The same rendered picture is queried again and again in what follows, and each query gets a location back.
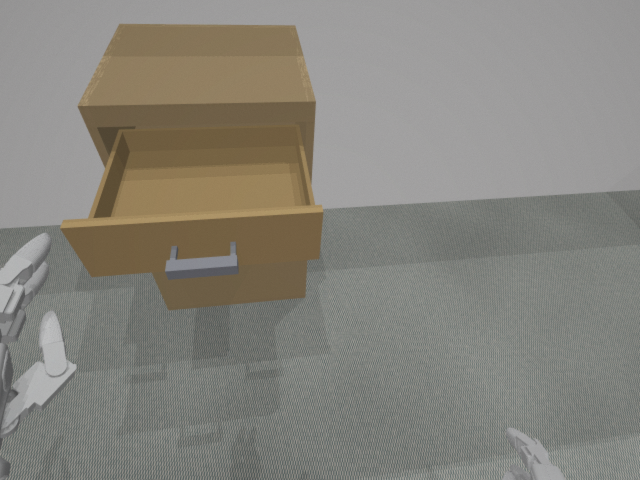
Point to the handle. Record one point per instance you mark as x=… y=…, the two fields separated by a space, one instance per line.
x=201 y=267

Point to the left robot hand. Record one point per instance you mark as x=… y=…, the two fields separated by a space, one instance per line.
x=20 y=280

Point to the right robot hand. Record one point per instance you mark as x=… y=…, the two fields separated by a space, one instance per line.
x=535 y=458

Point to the cabinet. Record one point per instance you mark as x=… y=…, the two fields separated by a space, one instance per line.
x=190 y=75

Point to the drawer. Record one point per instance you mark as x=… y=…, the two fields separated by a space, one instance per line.
x=199 y=189

